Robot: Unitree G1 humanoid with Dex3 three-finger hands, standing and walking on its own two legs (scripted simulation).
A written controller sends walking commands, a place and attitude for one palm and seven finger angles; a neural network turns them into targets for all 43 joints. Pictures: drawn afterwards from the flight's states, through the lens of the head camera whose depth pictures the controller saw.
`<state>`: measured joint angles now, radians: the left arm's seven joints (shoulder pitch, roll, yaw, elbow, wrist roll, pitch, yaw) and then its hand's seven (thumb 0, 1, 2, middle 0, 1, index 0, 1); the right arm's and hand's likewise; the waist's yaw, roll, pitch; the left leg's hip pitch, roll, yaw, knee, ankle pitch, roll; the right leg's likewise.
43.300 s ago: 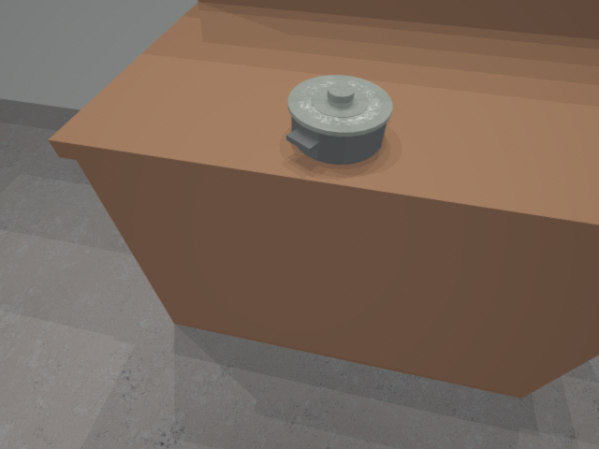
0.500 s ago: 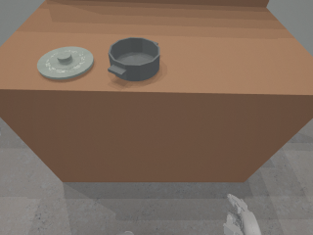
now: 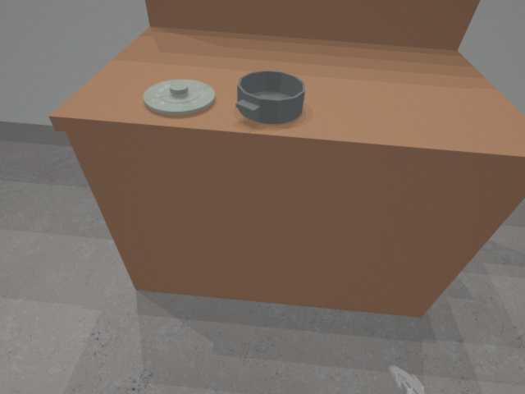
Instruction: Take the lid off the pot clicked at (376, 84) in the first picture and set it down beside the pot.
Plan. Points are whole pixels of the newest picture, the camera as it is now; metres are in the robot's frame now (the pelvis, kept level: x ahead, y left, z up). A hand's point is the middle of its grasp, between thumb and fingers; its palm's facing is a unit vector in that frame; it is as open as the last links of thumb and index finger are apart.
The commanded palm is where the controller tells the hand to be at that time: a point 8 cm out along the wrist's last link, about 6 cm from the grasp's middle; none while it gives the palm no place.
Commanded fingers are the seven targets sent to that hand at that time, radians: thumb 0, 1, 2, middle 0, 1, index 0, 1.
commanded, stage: stop stepping back and stand still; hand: left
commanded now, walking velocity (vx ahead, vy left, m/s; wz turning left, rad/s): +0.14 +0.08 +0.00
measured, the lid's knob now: (178, 88) +0.78 +0.26 +0.11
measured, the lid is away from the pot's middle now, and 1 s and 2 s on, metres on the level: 0.23 0.23 0.23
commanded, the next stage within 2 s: let the arm hang, fingers relaxed in 0.96 s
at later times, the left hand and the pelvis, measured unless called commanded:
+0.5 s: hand (82, 245) +0.27 +0.27 +0.12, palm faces +0.29 -0.87 -0.40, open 7.4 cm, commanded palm none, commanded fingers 0.00 0.90 0.90 -0.20 -0.30 -0.20 -0.30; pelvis +0.02 +0.03 +0.00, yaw +0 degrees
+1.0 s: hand out of the picture +0.04 +0.23 -0.16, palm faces +0.04 -0.95 -0.30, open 7.2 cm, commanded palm none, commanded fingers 0.00 0.90 0.90 -0.20 -0.30 -0.20 -0.30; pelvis +0.02 +0.01 +0.00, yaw +1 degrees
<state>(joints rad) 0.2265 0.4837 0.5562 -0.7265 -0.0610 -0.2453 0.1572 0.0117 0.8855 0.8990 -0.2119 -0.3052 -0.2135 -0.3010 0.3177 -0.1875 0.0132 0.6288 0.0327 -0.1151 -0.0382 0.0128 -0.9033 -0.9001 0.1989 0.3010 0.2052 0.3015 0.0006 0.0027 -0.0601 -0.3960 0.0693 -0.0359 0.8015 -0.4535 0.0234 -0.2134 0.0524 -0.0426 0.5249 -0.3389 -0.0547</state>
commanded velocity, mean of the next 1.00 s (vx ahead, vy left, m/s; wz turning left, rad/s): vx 0.00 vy -0.01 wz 0.00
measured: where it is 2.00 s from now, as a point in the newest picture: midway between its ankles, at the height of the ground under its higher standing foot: outside the picture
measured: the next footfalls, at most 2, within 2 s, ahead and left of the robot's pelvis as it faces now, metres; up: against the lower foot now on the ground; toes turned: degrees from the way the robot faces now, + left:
left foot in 0.20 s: +0.06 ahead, +0.15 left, +0.00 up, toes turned +2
right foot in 0.50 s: +0.08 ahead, -0.13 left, +0.00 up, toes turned -3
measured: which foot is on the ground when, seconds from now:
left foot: up 0.00-0.18, down 0.20-1.00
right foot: down 0.00-0.20, up 0.22-0.48, down 0.50-1.00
